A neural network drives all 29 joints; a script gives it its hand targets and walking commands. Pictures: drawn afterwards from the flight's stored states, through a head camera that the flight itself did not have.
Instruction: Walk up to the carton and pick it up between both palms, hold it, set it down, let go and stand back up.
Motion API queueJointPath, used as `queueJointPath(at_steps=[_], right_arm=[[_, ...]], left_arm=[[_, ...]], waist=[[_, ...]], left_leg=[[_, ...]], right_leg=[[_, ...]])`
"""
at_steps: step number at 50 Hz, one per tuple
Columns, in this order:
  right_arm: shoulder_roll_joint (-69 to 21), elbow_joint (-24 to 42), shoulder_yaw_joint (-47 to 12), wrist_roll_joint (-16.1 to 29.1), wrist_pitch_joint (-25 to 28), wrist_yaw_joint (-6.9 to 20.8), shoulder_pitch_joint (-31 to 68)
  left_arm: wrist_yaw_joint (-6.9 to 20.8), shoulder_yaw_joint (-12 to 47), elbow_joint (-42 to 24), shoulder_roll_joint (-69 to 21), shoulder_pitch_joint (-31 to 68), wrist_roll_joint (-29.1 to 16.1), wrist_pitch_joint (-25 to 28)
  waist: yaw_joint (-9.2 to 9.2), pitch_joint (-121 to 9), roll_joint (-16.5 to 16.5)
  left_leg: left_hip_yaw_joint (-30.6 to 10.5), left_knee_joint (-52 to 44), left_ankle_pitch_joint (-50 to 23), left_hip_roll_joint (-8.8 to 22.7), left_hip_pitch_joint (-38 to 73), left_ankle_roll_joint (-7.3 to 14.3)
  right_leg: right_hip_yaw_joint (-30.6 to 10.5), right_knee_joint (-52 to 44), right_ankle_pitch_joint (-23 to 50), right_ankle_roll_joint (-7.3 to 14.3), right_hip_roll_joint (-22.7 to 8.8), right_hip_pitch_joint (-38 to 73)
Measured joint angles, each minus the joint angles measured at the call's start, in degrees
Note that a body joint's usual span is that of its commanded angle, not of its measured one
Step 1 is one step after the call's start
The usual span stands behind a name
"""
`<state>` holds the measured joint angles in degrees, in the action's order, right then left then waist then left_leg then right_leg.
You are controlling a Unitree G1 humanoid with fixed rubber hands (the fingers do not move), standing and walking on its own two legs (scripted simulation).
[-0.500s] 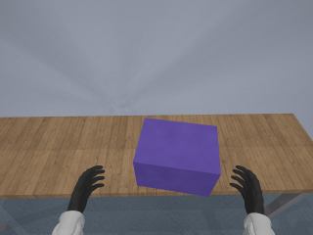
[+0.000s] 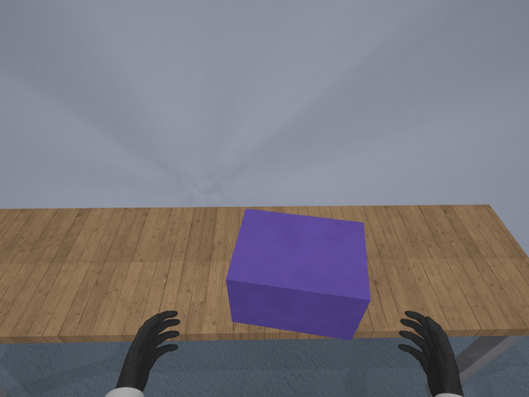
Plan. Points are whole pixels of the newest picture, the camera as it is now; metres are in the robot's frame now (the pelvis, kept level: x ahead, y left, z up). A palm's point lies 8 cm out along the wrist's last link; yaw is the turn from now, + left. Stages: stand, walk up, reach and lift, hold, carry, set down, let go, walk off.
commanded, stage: set down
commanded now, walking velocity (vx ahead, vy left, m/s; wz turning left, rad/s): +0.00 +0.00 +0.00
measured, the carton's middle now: (297, 272) +0.36 -0.03 -0.08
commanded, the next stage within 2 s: let go in 1.48 s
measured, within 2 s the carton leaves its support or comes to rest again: neither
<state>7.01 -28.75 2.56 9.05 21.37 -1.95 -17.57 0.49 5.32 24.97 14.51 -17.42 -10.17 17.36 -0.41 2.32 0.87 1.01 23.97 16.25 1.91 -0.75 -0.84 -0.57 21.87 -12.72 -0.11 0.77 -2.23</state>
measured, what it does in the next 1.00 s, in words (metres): stands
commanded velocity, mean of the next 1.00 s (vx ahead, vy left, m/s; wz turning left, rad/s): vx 0.00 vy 0.00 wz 0.00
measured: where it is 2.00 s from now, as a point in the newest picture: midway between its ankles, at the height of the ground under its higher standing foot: outside the picture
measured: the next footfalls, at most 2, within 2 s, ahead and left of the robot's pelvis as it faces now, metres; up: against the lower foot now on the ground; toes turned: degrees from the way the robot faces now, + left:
none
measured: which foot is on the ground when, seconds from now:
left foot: down 0.00-1.00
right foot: down 0.00-1.00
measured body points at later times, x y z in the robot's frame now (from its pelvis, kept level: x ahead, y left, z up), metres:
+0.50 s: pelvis +0.00 +0.00 +0.00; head -0.02 +0.01 +0.45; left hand +0.18 +0.22 -0.05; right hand +0.18 -0.22 -0.04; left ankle -0.03 +0.12 -0.74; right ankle +0.00 -0.12 -0.74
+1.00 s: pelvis +0.01 -0.01 +0.00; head -0.01 +0.00 +0.45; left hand +0.17 +0.22 -0.07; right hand +0.17 -0.22 -0.07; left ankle -0.03 +0.12 -0.74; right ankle +0.00 -0.12 -0.74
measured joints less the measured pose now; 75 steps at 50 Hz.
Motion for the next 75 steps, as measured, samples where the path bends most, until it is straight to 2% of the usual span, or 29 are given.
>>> queueJointPath(at_steps=[6, 23, 43, 56, 75], right_arm=[[-0.3, -1.0, -0.1, -0.9, -1.1, -0.4, 0.9], [-0.3, -3.2, 0.3, -3.0, -2.9, -0.3, 1.9], [-0.7, -6.9, 0.0, -6.6, -5.4, -0.7, 3.3], [0.3, -10.4, 0.1, -8.7, -7.1, 0.0, 5.4], [2.9, -13.4, -0.6, -8.4, -7.9, 1.9, 7.5]], left_arm=[[0.6, -0.7, 1.1, 0.0, 0.9, 0.8, -2.1], [0.5, -1.7, 2.3, -0.3, 1.1, 2.3, -6.5], [1.1, -3.3, 3.8, -0.8, 3.4, 5.3, -14.2], [0.8, -4.4, 4.4, -1.4, 4.9, 7.2, -19.7], [0.5, -5.2, 2.6, -2.3, 5.4, 9.2, -24.3]], waist=[[0.43, 0.1, -0.2], [0.01, 0.1, -0.8], [-0.15, 1.0, -0.9], [-0.36, 1.4, -0.6], [-0.20, 1.0, -0.6]], left_leg=[[0.0, -0.6, -0.3, 0.1, 0.3, -0.1], [0.2, -1.8, -0.7, 0.3, 0.3, -0.3], [0.0, -2.4, -1.0, 0.7, 0.5, -0.7], [-0.4, -2.0, -0.8, 0.7, 0.0, -0.8], [-0.9, -1.4, -0.5, 0.9, -0.8, -1.1]], right_leg=[[0.0, -0.8, 0.4, 0.0, 0.1, 0.4], [-0.2, -2.3, 1.1, 0.1, 0.3, 0.4], [0.1, -2.8, 1.2, 0.5, 0.7, 0.7], [0.4, -2.0, 0.7, 0.7, 0.7, 0.1], [0.9, -1.3, 0.2, 1.0, 0.9, -0.6]])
